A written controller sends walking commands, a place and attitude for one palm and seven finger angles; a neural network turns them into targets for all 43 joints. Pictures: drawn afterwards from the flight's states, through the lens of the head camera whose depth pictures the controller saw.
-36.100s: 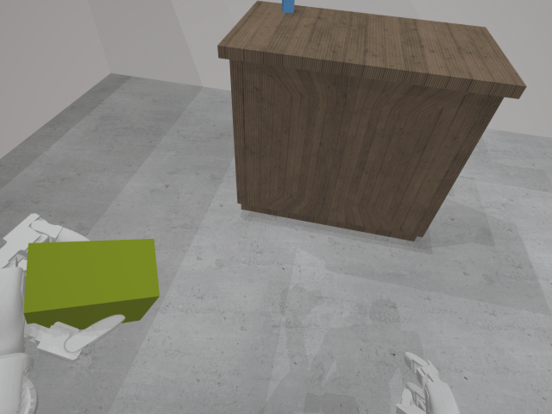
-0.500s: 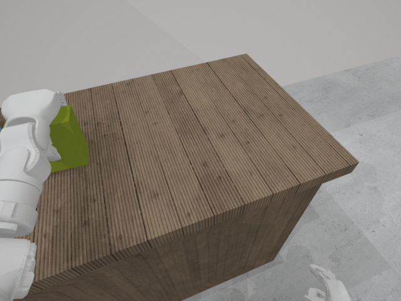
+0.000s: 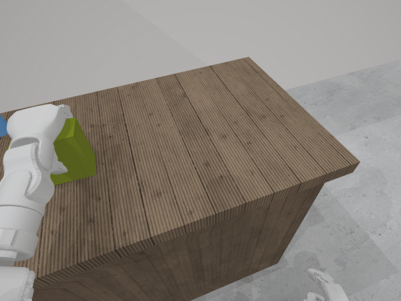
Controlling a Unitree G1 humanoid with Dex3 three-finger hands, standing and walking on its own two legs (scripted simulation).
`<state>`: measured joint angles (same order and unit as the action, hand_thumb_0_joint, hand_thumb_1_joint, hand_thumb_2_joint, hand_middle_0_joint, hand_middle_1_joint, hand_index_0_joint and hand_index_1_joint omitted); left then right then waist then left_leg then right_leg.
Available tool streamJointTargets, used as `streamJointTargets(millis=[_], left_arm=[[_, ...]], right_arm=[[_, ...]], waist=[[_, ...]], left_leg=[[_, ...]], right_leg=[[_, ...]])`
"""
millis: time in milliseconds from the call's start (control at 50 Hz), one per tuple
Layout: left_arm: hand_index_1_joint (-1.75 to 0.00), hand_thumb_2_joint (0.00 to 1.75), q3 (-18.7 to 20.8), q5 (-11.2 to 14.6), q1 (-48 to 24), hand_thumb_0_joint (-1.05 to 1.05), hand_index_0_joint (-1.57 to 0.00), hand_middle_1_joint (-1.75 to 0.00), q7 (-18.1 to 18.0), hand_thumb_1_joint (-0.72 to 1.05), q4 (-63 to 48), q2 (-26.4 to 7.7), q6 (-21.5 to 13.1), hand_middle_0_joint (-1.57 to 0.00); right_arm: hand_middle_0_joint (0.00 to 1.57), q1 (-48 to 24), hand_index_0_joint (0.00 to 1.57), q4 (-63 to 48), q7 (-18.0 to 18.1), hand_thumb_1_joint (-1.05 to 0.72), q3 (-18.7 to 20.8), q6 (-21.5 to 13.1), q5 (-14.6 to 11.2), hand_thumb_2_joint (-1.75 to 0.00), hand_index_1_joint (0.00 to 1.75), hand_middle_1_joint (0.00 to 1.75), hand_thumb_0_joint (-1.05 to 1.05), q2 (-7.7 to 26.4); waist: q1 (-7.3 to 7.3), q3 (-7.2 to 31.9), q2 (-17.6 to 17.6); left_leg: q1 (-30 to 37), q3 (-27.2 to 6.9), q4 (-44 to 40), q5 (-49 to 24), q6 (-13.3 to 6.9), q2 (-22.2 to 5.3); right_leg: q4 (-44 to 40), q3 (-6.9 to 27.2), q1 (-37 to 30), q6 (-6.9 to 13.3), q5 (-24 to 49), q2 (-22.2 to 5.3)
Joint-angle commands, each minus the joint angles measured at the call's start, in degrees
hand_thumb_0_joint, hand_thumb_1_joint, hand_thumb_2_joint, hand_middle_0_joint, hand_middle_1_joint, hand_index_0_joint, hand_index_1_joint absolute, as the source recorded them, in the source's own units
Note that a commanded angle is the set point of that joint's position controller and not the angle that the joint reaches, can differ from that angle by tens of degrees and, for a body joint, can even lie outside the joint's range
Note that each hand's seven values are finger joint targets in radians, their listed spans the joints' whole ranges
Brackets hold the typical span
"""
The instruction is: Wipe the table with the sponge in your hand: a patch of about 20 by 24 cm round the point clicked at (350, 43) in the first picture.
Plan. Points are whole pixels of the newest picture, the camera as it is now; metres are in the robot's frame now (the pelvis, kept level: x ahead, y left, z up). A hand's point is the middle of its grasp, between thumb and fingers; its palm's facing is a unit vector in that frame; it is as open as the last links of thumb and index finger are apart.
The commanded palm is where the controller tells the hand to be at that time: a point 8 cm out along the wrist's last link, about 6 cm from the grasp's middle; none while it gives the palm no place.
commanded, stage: wipe back along the first lane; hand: left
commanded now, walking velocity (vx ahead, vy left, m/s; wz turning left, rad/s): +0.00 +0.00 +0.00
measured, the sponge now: (61, 159) +0.35 +0.34 +0.10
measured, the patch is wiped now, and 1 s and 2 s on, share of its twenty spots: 1.00 1.00 1.00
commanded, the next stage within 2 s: lift the sponge slowly off the table in 1.28 s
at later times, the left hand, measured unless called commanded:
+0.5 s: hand (54, 162) +0.31 +0.31 +0.14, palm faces +0.00 -0.01 -1.00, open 10.6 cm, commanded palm +0.27 +0.30 +0.18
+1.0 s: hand (52, 178) +0.28 +0.29 +0.14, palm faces +0.08 -0.02 -1.00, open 10.6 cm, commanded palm +0.23 +0.28 +0.17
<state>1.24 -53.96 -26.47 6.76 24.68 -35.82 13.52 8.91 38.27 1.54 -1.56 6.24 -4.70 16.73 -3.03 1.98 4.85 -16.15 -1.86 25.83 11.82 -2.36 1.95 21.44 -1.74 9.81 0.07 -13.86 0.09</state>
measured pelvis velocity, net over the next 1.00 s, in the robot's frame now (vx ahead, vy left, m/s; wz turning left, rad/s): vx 0.00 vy -0.02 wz -0.02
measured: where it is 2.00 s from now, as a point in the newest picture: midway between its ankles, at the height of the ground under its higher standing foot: outside the picture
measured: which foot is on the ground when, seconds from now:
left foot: down 0.00-1.00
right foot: down 0.00-1.00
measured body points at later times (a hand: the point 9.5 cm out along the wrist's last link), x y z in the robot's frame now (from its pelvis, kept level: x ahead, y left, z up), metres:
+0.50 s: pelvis -0.01 -0.02 +0.00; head -0.02 -0.05 +0.45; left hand +0.31 +0.31 +0.19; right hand +0.20 -0.25 -0.10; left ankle +0.01 +0.09 -0.74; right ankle -0.03 -0.13 -0.74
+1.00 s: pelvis +0.00 -0.02 -0.01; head -0.02 -0.06 +0.44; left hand +0.27 +0.29 +0.19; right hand +0.22 -0.24 -0.10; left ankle +0.01 +0.09 -0.74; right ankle -0.03 -0.13 -0.74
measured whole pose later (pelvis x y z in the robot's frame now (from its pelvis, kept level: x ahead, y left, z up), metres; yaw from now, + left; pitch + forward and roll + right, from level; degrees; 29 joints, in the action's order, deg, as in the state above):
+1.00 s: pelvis +0.00 -0.02 -0.01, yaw -1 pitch +0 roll -1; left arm 2.1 -50.6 -2.1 5.2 -3.9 -34.1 22.3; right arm 5.2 35.3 1.2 -2.2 5.9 -4.7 17.0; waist -4.6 3.3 6.7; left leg -15.4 -1.4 30.2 14.6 -1.2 0.7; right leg 27.1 -1.2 10.0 0.9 -17.0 1.3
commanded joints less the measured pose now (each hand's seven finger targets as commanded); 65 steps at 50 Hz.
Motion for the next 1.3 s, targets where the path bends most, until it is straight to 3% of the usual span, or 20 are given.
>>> streamJointTargets(millis=[0, 20, 160, 180, 220, 280, 320, 380, 400, 480, 520, 640, 660, 740, 780, 820, 920, 1060, 1200, 1280], left_arm=[[-1.6, 1.3, 5.76, -1.42, -16.65, 0.0, -1.2, -1.6, -0.92, 0.1, -10.72, -17.12, 1.28, -1.2], [-1.6, 1.3, 3.65, -1.3, -16.57, 0.0, -1.2, -1.6, -0.76, 0.1, -12.45, -14.49, 1.33, -1.2], [-1.6, 1.3, 3.58, -0.44, -10.54, 0.0, -1.2, -1.6, -0.45, 0.1, -13.61, -12.96, 2.85, -1.2], [-1.6, 1.3, 4.86, -0.35, -11.35, 0.0, -1.2, -1.6, -0.4, 0.1, -14.36, -14.41, 2.88, -1.2], [-1.6, 1.3, 2.69, -0.27, -10.35, 0.0, -1.2, -1.6, -0.39, 0.1, -14.47, -12.04, 3.23, -1.2], [-1.6, 1.3, 5.06, 0.21, -8.13, 0.0, -1.2, -1.6, -0.21, 0.1, -14.45, -14.08, 3.34, -1.2], [-1.6, 1.3, 2.51, -0.03, -8.03, 0.0, -1.2, -1.6, 0.14, 0.1, -13.18, -11.67, 3.87, -1.2], [-1.6, 1.3, 4.13, 0.11, -6.72, 0.0, -1.2, -1.6, 0.54, 0.1, -13.01, -13.4, 4.06, -1.2], [-1.6, 1.3, 2.11, 0.21, -6.12, 0.0, -1.2, -1.6, 0.76, 0.1, -12.53, -11.4, 4.16, -1.2], [-1.6, 1.3, 4.37, 0.72, -1.84, 0.0, -1.2, -1.6, 1.52, 0.1, -14.51, -12.74, 3.83, -1.2], [-1.6, 1.3, 2.45, 1.03, 1.0, 0.0, -1.2, -1.6, 1.73, 0.1, -15.16, -10.16, 4.01, -1.2], [-1.6, 1.3, 3.27, 2.66, 10.1, 0.0, -1.2, -1.6, 1.86, 0.1, -19.36, -8.8, 4.65, -1.2], [-1.6, 1.3, 4.98, 3.21, 12.27, 0.0, -1.2, -1.6, 1.6, 0.1, -20.14, -10.18, 4.9, -1.2], [-1.6, 1.3, 4.47, 3.96, 12.95, 0.0, -1.2, -1.6, 1.23, 0.1, -22.24, -9.29, 6.52, -1.2], [-1.6, 1.3, 5.98, 4.48, 14.3, 0.0, -1.2, -1.6, 1.02, 0.1, -25.76, -10.49, 6.89, -1.2], [-1.6, 1.3, 3.44, 4.58, 15.89, 0.0, -1.2, -1.6, 0.86, 0.1, -26.85, -7.25, 7.77, -1.2], [-1.6, 1.3, 4.13, 5.49, 22.11, 0.0, -1.2, -1.6, 0.28, 0.1, -32.17, -6.4, 9.38, -1.2], [-1.6, 1.3, 3.29, 5.76, 23.33, 0.0, -1.2, -1.6, -0.55, 0.1, -35.58, -5.06, 12.44, -1.2], [-1.6, 1.3, 0.16, 5.13, 26.01, 0.0, -1.2, -1.6, -0.25, 0.1, -40.71, -1.83, 14.87, -1.2], [-1.6, 1.3, 0.94, 5.0, 28.08, 0.0, -1.2, -1.6, -0.13, 0.1, -43.43, -2.3, 15.53, -1.2]], right_arm=[[0.2, -8.38, 0.2, -9.1, 0.64, -0.9, 2.7, -2.68, 0.36, -0.9, 0.3, 0.3, 0.0, 7.64], [0.2, -8.84, 0.2, -9.45, 0.51, -0.9, 2.64, -2.8, 0.09, -0.9, 0.3, 0.3, 0.0, 7.15], [0.2, -10.46, 0.2, -9.67, 0.76, -0.9, 2.36, -2.84, 0.15, -0.9, 0.3, 0.3, 0.0, 6.95], [0.2, -11.27, 0.2, -9.91, 0.91, -0.9, 1.95, -3.02, 0.01, -0.9, 0.3, 0.3, 0.0, 6.94], [0.2, -11.08, 0.2, -9.81, 0.98, -0.9, 2.09, -3.04, 0.0, -0.9, 0.3, 0.3, 0.0, 6.7], [0.2, -12.16, 0.2, -10.02, 1.19, -0.9, 1.82, -3.05, 0.09, -0.9, 0.3, 0.3, 0.0, 6.78], [0.2, -11.75, 0.2, -9.49, 1.35, -0.9, 1.75, -2.88, -0.01, -0.9, 0.3, 0.3, 0.0, 6.68], [0.2, -12.46, 0.2, -9.86, 1.59, -0.9, 1.56, -2.94, 0.09, -0.9, 0.3, 0.3, 0.0, 6.89], [0.2, -11.85, 0.2, -10.01, 1.62, -0.9, 1.61, -2.9, 0.22, -0.9, 0.3, 0.3, 0.0, 6.77], [0.2, -12.57, 0.2, -10.59, 1.36, -0.9, 1.56, -2.83, 0.15, -0.9, 0.3, 0.3, 0.0, 6.76], [0.2, -11.93, 0.2, -10.65, 1.17, -0.9, 1.76, -2.79, 0.21, -0.9, 0.3, 0.3, 0.0, 6.71], [0.2, -12.52, 0.2, -11.75, 0.6, -0.9, 2.05, -2.78, 0.37, -0.9, 0.3, 0.3, 0.0, 6.7], [0.2, -12.46, 0.2, -11.66, 0.44, -0.9, 2.04, -2.7, 0.38, -0.9, 0.3, 0.3, 0.0, 6.72], [0.2, -12.86, 0.2, -11.9, 0.6, -0.9, 1.92, -2.7, 0.28, -0.9, 0.3, 0.3, 0.0, 6.78], [0.2, -14.58, 0.2, -12.69, 0.53, -0.9, 1.68, -3.05, 0.18, -0.9, 0.3, 0.3, 0.0, 6.51], [0.2, -13.92, 0.2, -12.62, 0.44, -0.9, 1.72, -3.13, 0.09, -0.9, 0.3, 0.3, 0.0, 6.25], [0.2, -15.08, 0.2, -13.31, -0.01, -0.9, 1.48, -3.49, 0.21, -0.9, 0.3, 0.3, 0.0, 5.78], [0.2, -16.87, 0.2, -13.07, 0.12, -0.9, 0.89, -3.55, 0.21, -0.9, 0.3, 0.3, 0.0, 5.47], [0.2, -18.82, 0.2, -14.2, -0.12, -0.9, 0.04, -3.69, 0.27, -0.9, 0.3, 0.3, 0.0, 4.66], [0.2, -20.32, 0.2, -14.21, -0.31, -0.9, -0.14, -3.72, 0.24, -0.9, 0.3, 0.3, 0.0, 4.45]], waist=[[-0.71, 15.32, 0.77], [-0.32, 15.31, 0.75], [-0.65, 12.02, -2.14], [-0.83, 11.66, -1.18], [-0.54, 11.17, -1.37], [-1.2, 10.81, -2.19], [-0.26, 9.49, -2.94], [-0.92, 9.7, -2.27], [-0.51, 9.64, -2.75], [-1.16, 10.2, -3.46], [-0.85, 9.81, -3.71], [-1.72, 9.24, -4.55], [-2.08, 9.42, -5.21], [-1.88, 7.74, -6.42], [-2.64, 8.98, -5.13], [-2.14, 8.57, -5.51], [-2.93, 9.07, -5.68], [-3.19, 7.41, -6.41], [-3.61, 8.01, -4.6], [-3.95, 7.0, -3.82]], left_leg=[[10.92, -2.02, -2.11, -16.42, -0.37, -0.14], [11.31, -2.04, -2.03, -16.0, -0.28, -0.32], [9.69, -1.41, -2.1, -12.35, -0.65, 0.0], [9.47, -1.61, -2.64, -11.86, -0.59, -0.15], [9.5, -1.34, -2.47, -10.62, -0.57, 0.01], [8.56, -1.2, -2.41, -9.96, -0.65, 0.24], [8.25, -0.77, -2.16, -9.19, -0.59, 0.24], [7.84, -0.69, -1.98, -8.91, -0.67, 0.42], [7.83, -0.4, -1.53, -9.03, -0.77, 0.51], [7.38, -0.46, -0.78, -10.26, -0.88, 0.52], [7.38, 0.01, 0.06, -11.11, -0.92, 0.39], [6.42, 0.3, 1.53, -12.33, -0.96, 0.43], [5.92, 0.18, 1.58, -12.32, -0.88, 0.31], [5.02, 0.15, 1.56, -11.06, -0.78, 0.27], [5.36, -0.09, 1.54, -11.7, -0.75, 0.28], [5.47, 0.12, 1.88, -12.43, -0.67, 0.13], [5.58, -0.23, 1.96, -13.01, -0.47, -0.18], [5.24, -0.53, 1.13, -10.68, -0.02, -0.66], [5.59, -0.91, 0.81, -10.45, 0.13, -0.85], [5.54, -1.23, 0.39, -9.15, 0.18, -1.21]], right_leg=[[-1.12, -0.47, -1.56, 4.91, 12.19, 2.3], [-1.02, -0.45, -0.84, 4.65, 11.59, 2.16], [-1.53, -0.05, -0.81, 4.36, 10.53, 2.06], [-1.6, 0.16, -0.68, 4.62, 9.77, 2.19], [-1.69, -0.21, -0.28, 4.32, 8.75, 2.09], [-1.74, 0.72, -1.32, 4.45, 9.26, 2.02], [-1.89, 0.17, -0.13, 4.04, 8.8, 1.93], [-1.82, 0.97, -0.64, 4.2, 8.98, 1.89], [-1.64, 0.52, -0.79, 4.03, 9.57, 1.81], [-0.91, 1.45, -1.58, 3.98, 12.16, 1.66], [-0.32, 0.96, -1.38, 3.63, 14.03, 1.54], [1.01, 1.21, -1.83, 3.35, 17.01, 1.49], [1.37, 1.23, -2.32, 3.17, 17.25, 1.41], [1.39, 1.07, -0.91, 2.96, 15.67, 1.61], [1.94, 1.74, -1.67, 3.13, 16.0, 1.64], [2.28, 0.81, -1.01, 2.87, 16.51, 1.6], [2.96, 0.62, -1.28, 2.86, 16.52, 1.75], [2.71, 0.26, 0.49, 2.78, 12.53, 2.12], [3.09, -0.02, 0.46, 3.27, 10.81, 2.42], [3.07, 0.95, 1.18, 3.47, 9.39, 2.74]])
